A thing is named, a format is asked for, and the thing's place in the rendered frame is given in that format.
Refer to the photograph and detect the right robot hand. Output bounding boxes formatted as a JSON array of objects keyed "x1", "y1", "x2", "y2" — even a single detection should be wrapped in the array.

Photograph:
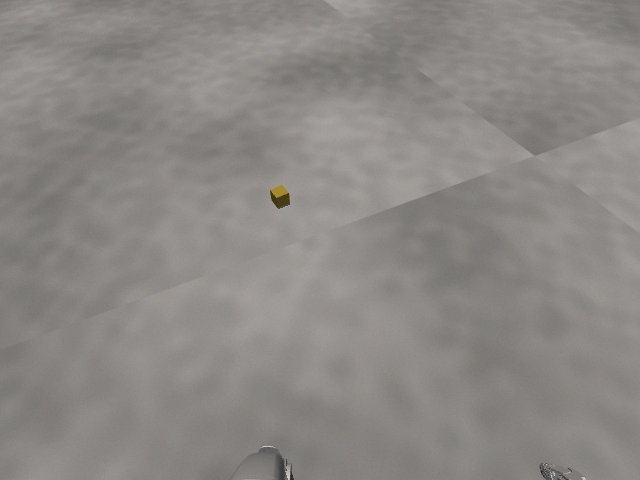
[{"x1": 540, "y1": 463, "x2": 586, "y2": 480}]

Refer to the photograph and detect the cube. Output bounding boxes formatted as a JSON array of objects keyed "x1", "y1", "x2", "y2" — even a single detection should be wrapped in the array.
[{"x1": 270, "y1": 185, "x2": 290, "y2": 208}]

